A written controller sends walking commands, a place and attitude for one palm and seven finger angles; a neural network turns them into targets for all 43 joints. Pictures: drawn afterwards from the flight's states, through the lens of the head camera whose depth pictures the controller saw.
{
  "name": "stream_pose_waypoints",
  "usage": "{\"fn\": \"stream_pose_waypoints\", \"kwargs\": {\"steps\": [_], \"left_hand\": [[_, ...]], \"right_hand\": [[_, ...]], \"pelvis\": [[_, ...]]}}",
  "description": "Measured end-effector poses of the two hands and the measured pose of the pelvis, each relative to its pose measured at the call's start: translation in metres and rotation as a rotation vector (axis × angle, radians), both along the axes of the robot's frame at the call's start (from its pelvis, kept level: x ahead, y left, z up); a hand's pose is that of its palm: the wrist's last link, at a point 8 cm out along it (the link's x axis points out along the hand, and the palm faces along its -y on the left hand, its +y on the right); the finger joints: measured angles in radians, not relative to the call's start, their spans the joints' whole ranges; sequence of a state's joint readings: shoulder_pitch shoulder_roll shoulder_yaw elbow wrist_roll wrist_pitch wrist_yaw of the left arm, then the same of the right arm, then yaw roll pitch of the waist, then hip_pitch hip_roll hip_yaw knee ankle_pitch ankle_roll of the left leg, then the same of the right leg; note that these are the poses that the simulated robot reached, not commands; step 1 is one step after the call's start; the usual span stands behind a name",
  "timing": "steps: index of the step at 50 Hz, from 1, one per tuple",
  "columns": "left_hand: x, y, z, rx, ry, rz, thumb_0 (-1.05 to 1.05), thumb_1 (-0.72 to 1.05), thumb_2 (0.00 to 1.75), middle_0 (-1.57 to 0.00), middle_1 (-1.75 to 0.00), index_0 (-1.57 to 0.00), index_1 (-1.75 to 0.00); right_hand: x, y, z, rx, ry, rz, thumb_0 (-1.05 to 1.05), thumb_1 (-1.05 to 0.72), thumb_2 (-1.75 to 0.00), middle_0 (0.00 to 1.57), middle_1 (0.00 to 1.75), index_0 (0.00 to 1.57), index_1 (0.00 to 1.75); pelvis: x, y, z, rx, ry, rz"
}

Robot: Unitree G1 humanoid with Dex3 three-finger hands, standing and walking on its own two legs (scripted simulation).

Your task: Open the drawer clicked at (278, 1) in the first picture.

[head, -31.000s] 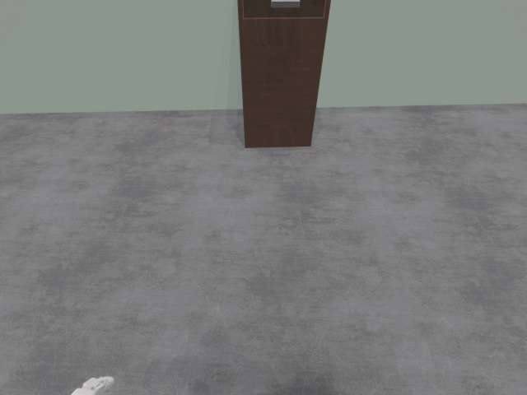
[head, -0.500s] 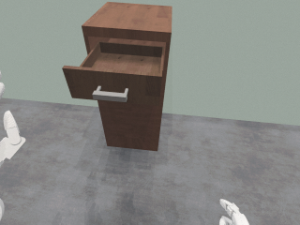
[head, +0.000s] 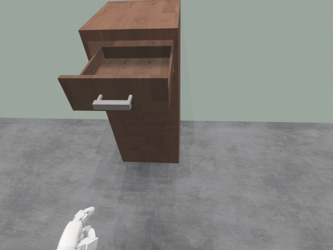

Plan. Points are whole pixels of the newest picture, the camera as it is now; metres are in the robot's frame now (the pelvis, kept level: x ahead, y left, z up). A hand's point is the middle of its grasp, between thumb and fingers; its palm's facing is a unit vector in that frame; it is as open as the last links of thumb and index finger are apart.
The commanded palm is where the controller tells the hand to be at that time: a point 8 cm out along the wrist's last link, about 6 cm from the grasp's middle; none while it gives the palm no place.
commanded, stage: let the arm hang, fingers relaxed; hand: left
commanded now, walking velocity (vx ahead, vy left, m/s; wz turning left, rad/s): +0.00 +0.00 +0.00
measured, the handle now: (113, 101) +0.56 +0.18 +0.07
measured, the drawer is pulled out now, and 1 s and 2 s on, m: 0.29 0.29 0.29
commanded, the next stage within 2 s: look to check the result in 0.90 s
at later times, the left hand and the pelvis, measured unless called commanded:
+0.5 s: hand out of the picture -0.02 +0.19 -0.14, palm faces +0.01 -0.97 -0.24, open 7.3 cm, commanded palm none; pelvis +0.00 +0.00 +0.03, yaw -1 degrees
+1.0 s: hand out of the picture -0.01 +0.17 -0.14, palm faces +0.00 -0.98 -0.18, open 7.4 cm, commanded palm none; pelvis +0.00 +0.01 +0.03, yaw -2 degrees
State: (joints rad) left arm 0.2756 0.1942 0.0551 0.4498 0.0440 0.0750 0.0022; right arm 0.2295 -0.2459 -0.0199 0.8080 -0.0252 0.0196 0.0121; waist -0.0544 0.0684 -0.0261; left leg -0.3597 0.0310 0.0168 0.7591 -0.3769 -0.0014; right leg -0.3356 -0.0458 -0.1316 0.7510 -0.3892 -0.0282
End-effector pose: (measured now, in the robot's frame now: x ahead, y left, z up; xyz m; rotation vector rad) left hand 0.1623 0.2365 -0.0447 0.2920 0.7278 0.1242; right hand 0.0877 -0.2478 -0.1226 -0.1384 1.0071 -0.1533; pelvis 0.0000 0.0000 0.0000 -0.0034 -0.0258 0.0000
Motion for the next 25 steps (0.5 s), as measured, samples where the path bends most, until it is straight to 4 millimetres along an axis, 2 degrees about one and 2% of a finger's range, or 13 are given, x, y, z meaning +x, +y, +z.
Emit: {"fn": "stream_pose_waypoints", "kwargs": {"steps": [2, 3, 5, 10, 13, 16, 20, 25], "left_hand": [[-0.042, -0.024, -0.049, -0.103, 0.218, 0.008, 0.01, 0.91, 0.89, -0.19, -0.29, -0.19, -0.30], [-0.064, -0.035, -0.067, -0.150, 0.315, 0.015, 0.01, 0.91, 0.89, -0.19, -0.29, -0.19, -0.30], [-0.084, -0.030, -0.076, -0.192, 0.346, 0.136, -0.04, 0.99, 0.89, -0.20, -0.30, -0.20, -0.30], [-0.131, -0.008, -0.076, -0.133, 0.498, 0.170, -0.06, 1.01, 0.89, -0.20, -0.30, -0.20, -0.30], [-0.158, 0.003, -0.070, -0.094, 0.597, 0.186, -0.04, 0.98, 0.89, -0.20, -0.30, -0.20, -0.30], [-0.176, 0.009, -0.064, -0.068, 0.664, 0.201, -0.02, 0.96, 0.89, -0.20, -0.30, -0.20, -0.30], [-0.186, 0.010, -0.058, -0.054, 0.696, 0.209, -0.01, 0.93, 0.89, -0.20, -0.30, -0.20, -0.30], [-0.181, 0.002, -0.058, -0.069, 0.686, 0.196, 0.00, 0.92, 0.89, -0.19, -0.30, -0.19, -0.30]], "right_hand": [[-0.019, -0.001, 0.003, -0.023, 0.072, -0.013, 0.01, -0.91, -0.90, 0.20, 0.30, 0.20, 0.30], [-0.030, -0.001, 0.005, -0.035, 0.108, -0.017, 0.01, -0.91, -0.90, 0.20, 0.30, 0.20, 0.30], [-0.052, -0.001, 0.009, -0.055, 0.194, -0.005, 0.01, -0.91, -0.90, 0.20, 0.30, 0.20, 0.30], [-0.094, 0.001, 0.013, -0.055, 0.370, -0.007, 0.01, -0.91, -0.90, 0.20, 0.30, 0.20, 0.30], [-0.106, 0.005, 0.011, -0.033, 0.405, -0.034, 0.01, -0.91, -0.90, 0.20, 0.30, 0.20, 0.30], [-0.112, 0.013, 0.006, -0.004, 0.417, -0.050, 0.01, -0.91, -0.90, 0.19, 0.30, 0.20, 0.30], [-0.113, 0.027, 0.000, 0.039, 0.418, -0.054, 0.01, -0.91, -0.90, 0.19, 0.30, 0.20, 0.30], [-0.110, 0.045, -0.004, 0.083, 0.406, -0.052, 0.00, -0.91, -0.90, 0.19, 0.30, 0.20, 0.30]], "pelvis": [[0.000, -0.002, 0.001, 0.009, -0.016, -0.004], [0.000, -0.003, 0.002, 0.010, -0.017, -0.005], [-0.002, -0.006, 0.007, 0.001, -0.010, 0.005], [-0.005, -0.009, 0.018, -0.012, 0.006, 0.007], [-0.004, -0.007, 0.022, -0.012, 0.004, 0.001], [-0.003, -0.004, 0.025, -0.009, -0.002, -0.007], [-0.003, 0.000, 0.027, -0.005, -0.011, -0.017], [-0.004, 0.002, 0.029, -0.002, -0.018, -0.026]]}}
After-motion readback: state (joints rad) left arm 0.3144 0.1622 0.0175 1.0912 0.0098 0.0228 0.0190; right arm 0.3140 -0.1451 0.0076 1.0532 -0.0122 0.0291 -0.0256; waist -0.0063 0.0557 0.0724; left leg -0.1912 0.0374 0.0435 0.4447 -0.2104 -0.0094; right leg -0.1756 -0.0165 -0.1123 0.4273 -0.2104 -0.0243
